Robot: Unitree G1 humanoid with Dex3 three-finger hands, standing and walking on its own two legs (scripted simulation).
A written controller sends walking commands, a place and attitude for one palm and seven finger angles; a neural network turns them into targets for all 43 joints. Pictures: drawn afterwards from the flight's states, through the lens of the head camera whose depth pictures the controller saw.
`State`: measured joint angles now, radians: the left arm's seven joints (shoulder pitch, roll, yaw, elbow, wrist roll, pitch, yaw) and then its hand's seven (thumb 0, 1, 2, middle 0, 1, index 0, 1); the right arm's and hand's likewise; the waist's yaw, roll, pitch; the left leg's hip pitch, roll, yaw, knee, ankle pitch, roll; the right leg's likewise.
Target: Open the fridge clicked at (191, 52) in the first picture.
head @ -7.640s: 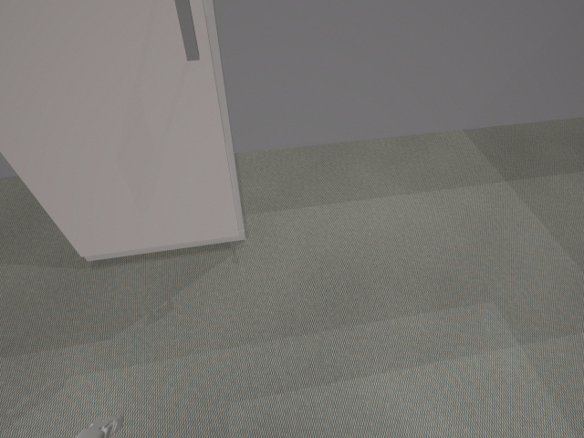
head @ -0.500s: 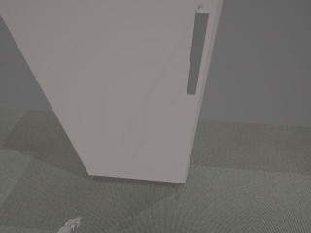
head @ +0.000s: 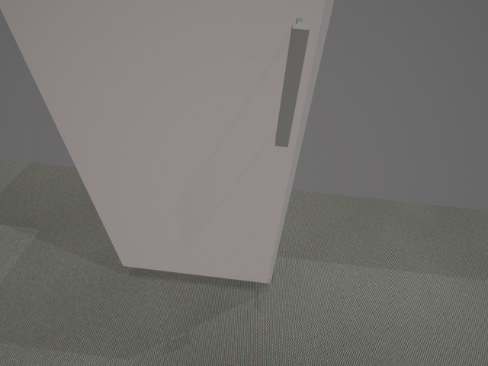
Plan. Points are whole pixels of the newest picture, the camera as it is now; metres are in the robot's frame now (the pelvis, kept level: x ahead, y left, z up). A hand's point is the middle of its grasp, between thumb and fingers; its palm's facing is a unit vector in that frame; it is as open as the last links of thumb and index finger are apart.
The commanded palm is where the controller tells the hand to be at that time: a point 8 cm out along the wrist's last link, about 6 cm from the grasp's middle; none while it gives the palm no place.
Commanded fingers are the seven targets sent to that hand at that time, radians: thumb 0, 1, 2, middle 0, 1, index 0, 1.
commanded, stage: come to a stop and stand still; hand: right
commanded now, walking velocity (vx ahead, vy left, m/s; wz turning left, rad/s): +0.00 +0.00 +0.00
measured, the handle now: (289, 87) +0.58 -0.04 +0.21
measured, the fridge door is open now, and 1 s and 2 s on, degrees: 0 0 0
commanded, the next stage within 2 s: look again from close up in 0.92 s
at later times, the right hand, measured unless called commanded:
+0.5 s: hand out of the picture +0.01 -0.25 -0.16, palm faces +0.00 +0.96 -0.29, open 7.4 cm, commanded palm none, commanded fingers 0.00 -0.90 -0.90 0.20 0.30 0.20 0.30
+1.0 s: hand out of the picture -0.07 -0.23 -0.17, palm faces -0.05 +0.98 -0.19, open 7.4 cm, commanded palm none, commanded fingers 0.00 -0.90 -0.90 0.20 0.30 0.20 0.30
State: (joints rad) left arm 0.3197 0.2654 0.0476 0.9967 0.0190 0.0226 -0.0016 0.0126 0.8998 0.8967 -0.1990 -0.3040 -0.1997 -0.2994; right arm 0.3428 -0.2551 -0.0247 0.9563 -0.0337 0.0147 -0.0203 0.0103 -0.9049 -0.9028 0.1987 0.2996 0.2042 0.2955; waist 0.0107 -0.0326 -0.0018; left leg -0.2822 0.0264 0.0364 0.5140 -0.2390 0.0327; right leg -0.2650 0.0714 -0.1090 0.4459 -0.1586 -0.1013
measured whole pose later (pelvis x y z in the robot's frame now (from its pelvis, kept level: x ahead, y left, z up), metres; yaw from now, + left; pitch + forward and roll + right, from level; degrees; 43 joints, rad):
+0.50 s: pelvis -0.04 -0.02 +0.00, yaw +1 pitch -4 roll +2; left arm 0.24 0.32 0.06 1.03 0.02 0.03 0.00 0.01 0.90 0.90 -0.20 -0.30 -0.20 -0.30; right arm 0.27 -0.29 -0.04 0.99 -0.03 0.03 -0.01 0.01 -0.91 -0.90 0.20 0.30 0.20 0.30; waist 0.01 -0.02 0.00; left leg -0.20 0.00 0.05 0.57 -0.43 0.06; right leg -0.26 0.07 -0.12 0.36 -0.09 -0.11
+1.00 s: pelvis -0.07 -0.05 +0.01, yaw +3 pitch -1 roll +1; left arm 0.32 0.15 0.02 1.10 0.02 0.02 0.01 0.01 0.90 0.90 -0.20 -0.30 -0.20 -0.30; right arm 0.35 -0.18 -0.01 1.06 -0.02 0.03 -0.02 0.01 -0.91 -0.90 0.20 0.30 0.20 0.30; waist 0.03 0.00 -0.01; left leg -0.13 0.00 0.03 0.45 -0.38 0.03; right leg -0.22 0.07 -0.06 0.27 -0.03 -0.08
